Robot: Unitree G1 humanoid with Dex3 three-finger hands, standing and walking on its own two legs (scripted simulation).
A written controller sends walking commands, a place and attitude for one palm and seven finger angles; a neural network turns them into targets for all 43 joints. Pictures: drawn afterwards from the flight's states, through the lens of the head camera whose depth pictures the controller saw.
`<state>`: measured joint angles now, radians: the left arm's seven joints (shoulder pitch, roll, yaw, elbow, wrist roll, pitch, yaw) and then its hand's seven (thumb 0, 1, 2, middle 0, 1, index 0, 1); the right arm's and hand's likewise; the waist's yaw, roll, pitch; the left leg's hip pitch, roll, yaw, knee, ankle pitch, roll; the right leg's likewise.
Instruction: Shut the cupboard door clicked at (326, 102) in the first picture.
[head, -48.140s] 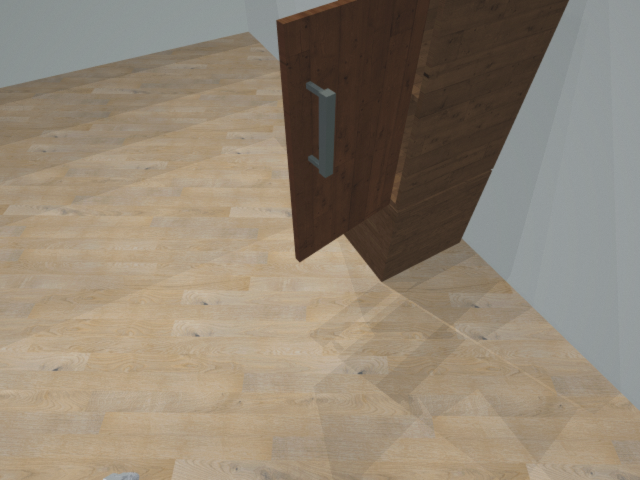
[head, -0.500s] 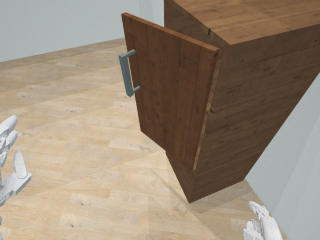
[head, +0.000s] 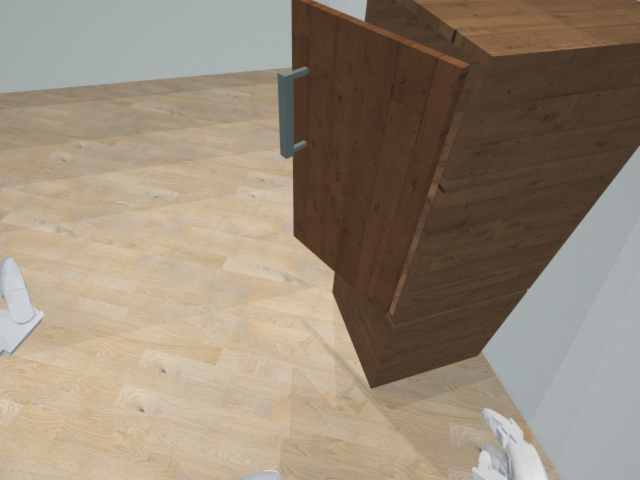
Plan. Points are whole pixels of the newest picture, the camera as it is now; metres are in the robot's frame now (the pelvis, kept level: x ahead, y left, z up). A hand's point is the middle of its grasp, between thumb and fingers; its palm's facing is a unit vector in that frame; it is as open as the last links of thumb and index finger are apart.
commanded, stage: step back with the hand held close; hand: left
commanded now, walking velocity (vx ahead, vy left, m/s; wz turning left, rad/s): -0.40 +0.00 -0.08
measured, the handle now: (294, 114) +0.73 +0.11 +0.08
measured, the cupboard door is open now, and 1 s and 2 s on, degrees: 25 25 25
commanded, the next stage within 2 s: stop stepping back and stand still in 0.44 s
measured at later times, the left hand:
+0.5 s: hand out of the picture +0.10 +0.26 +0.19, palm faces +0.46 -0.78 -0.43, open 7.4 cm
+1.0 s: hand out of the picture +0.10 +0.28 +0.17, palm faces +0.35 -0.87 -0.35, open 7.4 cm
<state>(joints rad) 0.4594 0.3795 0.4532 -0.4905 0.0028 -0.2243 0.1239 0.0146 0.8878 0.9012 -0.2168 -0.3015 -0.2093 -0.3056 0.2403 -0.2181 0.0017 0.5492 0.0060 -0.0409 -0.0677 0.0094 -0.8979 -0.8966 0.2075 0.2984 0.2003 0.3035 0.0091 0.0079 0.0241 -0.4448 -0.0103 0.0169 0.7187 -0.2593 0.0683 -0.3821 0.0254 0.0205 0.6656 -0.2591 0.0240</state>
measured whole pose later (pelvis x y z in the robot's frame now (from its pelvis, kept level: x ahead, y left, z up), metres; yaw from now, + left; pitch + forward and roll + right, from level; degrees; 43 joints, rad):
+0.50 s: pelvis -0.10 +0.00 +0.00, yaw -4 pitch +6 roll -2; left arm 0.53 0.41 0.50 -0.56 -0.07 -0.29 0.14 0.01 0.89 0.90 -0.21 -0.30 -0.20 -0.30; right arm 0.13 -0.16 0.00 0.63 -0.02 -0.15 -0.03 0.01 -0.90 -0.90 0.21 0.30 0.20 0.30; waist 0.07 -0.02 -0.04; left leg -0.62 0.09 0.13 0.45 0.06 0.04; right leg -0.09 0.05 0.00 0.45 -0.46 -0.01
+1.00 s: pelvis -0.16 +0.04 +0.01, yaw -6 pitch -1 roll -1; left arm 0.43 0.39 0.42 -0.46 -0.05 -0.17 0.16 0.02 0.89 0.90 -0.21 -0.30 -0.20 -0.30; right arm 0.25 -0.21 -0.02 0.66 0.00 -0.14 -0.05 0.01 -0.90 -0.90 0.20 0.30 0.20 0.30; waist -0.03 -0.06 0.06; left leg -0.35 -0.01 0.07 0.60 -0.23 0.06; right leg -0.27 0.01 0.03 0.86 -0.50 0.00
